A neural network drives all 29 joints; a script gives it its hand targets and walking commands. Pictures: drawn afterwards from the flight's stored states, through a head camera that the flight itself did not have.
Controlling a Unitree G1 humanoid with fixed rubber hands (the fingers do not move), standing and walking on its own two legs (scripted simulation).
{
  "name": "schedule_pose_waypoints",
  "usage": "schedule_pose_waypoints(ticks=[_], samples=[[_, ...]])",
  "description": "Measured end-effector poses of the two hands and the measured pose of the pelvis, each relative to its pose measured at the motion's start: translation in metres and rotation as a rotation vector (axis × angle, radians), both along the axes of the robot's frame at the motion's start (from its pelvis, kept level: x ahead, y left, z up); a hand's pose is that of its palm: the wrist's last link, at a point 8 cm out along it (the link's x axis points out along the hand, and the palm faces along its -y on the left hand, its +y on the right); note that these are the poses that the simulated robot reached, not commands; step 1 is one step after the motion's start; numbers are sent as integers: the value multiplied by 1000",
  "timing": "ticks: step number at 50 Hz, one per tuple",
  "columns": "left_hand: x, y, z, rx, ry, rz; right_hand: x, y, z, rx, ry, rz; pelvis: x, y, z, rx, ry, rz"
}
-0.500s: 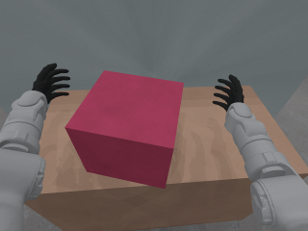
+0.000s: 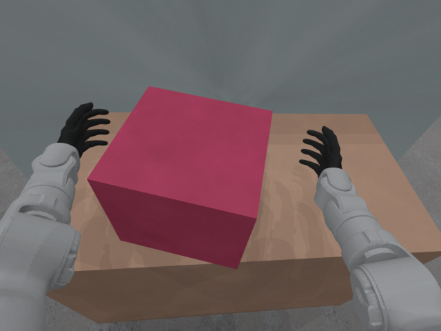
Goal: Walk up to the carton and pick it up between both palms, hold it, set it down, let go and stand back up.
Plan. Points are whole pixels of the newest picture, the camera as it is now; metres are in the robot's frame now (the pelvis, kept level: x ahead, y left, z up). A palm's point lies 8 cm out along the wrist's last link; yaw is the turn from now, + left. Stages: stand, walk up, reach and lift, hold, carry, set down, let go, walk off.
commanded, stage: reach and lift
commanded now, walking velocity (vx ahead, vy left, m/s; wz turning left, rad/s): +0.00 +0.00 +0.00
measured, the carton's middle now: (193, 178) +0.45 +0.06 -0.01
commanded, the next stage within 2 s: none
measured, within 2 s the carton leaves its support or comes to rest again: neither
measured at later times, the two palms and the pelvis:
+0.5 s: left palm (86, 157) +0.45 +0.26 +0.06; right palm (310, 177) +0.41 -0.17 +0.05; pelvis +0.00 +0.01 +0.00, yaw +0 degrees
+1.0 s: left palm (97, 160) +0.45 +0.24 +0.05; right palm (295, 174) +0.41 -0.14 +0.06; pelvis -0.01 +0.01 -0.01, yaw +0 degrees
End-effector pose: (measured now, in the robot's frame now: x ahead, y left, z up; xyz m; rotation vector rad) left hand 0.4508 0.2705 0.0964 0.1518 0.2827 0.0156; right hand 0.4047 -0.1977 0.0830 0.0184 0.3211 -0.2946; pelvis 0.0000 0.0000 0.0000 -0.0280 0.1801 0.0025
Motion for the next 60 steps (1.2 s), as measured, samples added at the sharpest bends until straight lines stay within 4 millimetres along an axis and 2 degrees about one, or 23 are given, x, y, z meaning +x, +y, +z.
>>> schedule_pose_waypoints(ticks=[10,22,31,37,60], samples=[[3,-6,-26,-20,26,2,-1,2,-24,-17,18,5,2,1,-2,-2,70,-1],[4,-8,-38,-41,22,6,3,17,-30,-16,4,19,0,5,-4,-10,110,4],[2,-15,-41,-60,16,1,3,41,-34,-9,-1,62,-3,9,-6,-18,127,8],[-1,-21,-42,-77,8,3,5,57,-29,-28,-13,97,-6,10,-6,-21,127,9],[-1,-33,-45,-98,12,6,6,55,-27,-29,-6,42,-8,11,-7,-23,133,11]])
